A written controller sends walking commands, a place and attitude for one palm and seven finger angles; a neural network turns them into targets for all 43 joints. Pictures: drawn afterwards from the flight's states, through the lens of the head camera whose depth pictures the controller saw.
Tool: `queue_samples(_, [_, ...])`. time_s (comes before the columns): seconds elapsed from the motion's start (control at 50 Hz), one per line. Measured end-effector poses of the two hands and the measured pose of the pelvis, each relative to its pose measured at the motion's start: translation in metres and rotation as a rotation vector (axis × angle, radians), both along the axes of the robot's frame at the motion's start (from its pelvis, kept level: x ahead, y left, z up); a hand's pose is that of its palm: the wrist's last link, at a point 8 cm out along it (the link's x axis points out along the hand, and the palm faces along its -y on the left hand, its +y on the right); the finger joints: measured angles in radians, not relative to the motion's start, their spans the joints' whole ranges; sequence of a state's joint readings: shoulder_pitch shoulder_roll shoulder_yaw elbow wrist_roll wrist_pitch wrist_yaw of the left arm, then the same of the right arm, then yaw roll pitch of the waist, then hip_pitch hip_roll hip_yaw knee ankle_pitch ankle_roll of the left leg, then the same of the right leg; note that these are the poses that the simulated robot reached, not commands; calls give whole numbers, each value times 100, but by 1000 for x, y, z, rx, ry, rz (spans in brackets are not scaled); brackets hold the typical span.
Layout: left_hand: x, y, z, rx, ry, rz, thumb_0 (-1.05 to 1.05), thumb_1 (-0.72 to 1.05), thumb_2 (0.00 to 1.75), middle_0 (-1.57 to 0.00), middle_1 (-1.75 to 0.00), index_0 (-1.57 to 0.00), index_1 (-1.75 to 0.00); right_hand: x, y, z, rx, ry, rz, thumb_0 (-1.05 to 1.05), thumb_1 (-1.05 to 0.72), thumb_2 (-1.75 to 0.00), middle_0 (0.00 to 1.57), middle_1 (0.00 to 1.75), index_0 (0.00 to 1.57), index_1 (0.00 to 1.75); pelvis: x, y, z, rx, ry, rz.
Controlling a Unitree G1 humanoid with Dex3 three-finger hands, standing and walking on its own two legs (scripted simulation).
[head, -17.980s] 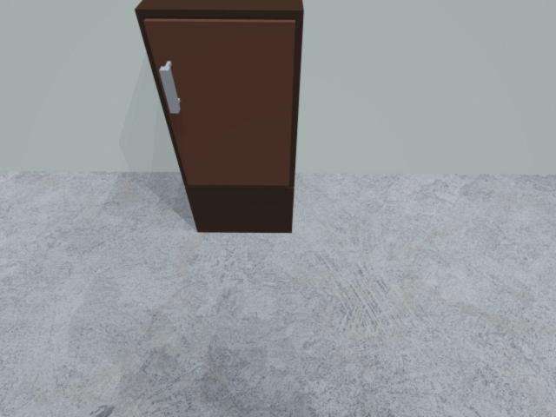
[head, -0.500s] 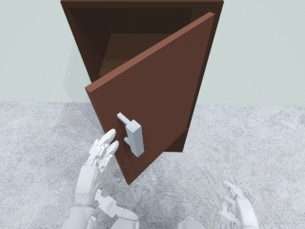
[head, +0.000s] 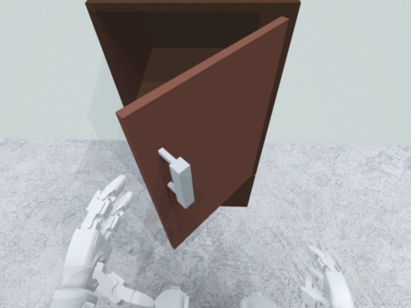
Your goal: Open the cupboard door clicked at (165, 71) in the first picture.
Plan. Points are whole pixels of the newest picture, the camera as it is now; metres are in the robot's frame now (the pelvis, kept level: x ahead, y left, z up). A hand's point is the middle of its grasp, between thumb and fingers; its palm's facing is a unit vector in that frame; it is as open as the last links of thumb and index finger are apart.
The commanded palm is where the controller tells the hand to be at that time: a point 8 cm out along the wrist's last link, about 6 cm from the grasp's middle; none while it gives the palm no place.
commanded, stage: draw the hand back to the body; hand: left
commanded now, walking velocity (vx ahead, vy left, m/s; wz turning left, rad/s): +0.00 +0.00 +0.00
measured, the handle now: (175, 178) +0.34 +0.08 +0.07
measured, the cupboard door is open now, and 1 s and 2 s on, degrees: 47 47 47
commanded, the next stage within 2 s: step back with the hand held close in 1.42 s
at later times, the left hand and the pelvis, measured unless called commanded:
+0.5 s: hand (65, 237) +0.20 +0.20 +0.15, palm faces +0.15 -0.94 -0.30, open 15.3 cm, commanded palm +0.16 +0.25 +0.17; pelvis +0.01 +0.02 +0.05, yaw -1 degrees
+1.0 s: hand out of the picture +0.22 +0.28 +0.23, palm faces +0.40 -0.82 -0.41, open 9.5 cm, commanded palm +0.18 +0.32 +0.25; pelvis +0.03 +0.03 +0.09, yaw -2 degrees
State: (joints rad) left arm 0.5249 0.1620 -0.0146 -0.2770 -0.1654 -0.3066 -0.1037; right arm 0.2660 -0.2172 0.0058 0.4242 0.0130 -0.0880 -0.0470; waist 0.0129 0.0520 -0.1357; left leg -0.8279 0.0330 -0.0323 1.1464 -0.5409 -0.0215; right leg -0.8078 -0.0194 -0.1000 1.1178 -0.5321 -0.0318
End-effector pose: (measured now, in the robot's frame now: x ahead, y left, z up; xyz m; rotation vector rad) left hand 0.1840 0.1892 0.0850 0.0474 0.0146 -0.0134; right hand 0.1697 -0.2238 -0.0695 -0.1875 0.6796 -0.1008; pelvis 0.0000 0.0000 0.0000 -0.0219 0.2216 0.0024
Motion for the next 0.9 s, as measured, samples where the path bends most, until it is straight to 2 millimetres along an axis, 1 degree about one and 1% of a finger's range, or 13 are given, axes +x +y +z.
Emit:
queue_samples(0.1, [-8, 13, 24, 8, -20, 21, -1, -50, 30, -16, -30, -15, -30, -3, 6, 14, 13, -21, -9, 1, -90, -90, 20, 30, 20, 30, 2, 4, 12, -3, -31, 1])
queue_samples(0.2, [-14, 22, 34, 11, -13, 14, -1, -50, 30, -15, -30, -15, -30, -1, 10, 28, 4, -53, 2, 1, -90, -90, 20, 30, 20, 30, 2, 8, 20, -8, -58, 4])
queue_samples(0.36, [-15, 40, 57, 29, -44, 27, -1, -47, 31, -16, -30, -15, -30, 6, 17, 43, 0, -106, 15, 1, -90, -90, 20, 30, 20, 30, 4, 14, 29, -12, -98, 5])
queue_samples(0.4, [-15, 45, 64, 117, -28, 60, -1, -44, 33, -16, -30, -16, -30, 7, 20, 47, -7, -102, 14, 1, -90, -90, 20, 30, 20, 30, 5, 15, 34, -9, -112, -1])
queue_samples(0.46, [-15, 53, 75, 217, 7, 133, -1, -37, 36, -16, -30, -16, -30, 8, 24, 52, -10, -90, 4, 1, -90, -90, 20, 30, 20, 30, 9, 17, 43, -6, -139, -6])
queue_samples(0.56, [-18, 68, 91, 302, 40, 220, -1, -22, 42, -17, -30, -17, -30, 8, 31, 60, -10, -68, -1, 1, -90, -90, 20, 30, 20, 30, 14, 21, 58, -3, -185, -13])
queue_samples(0.72, [-13, 92, 119, 357, 0, 310, -1, 4, 53, -18, -30, -18, -30, 13, 36, 70, -20, -47, 24, 1, -90, -90, 20, 30, 20, 30, 21, 27, 75, 3, -246, -18])
queue_samples(0.9, [-4, 112, 150, 397, -84, 370, 0, 35, 67, -19, -30, -19, -30, 26, 35, 81, -28, -47, 37, 1, -90, -90, 20, 30, 20, 30, 27, 28, 85, 6, -284, -29])
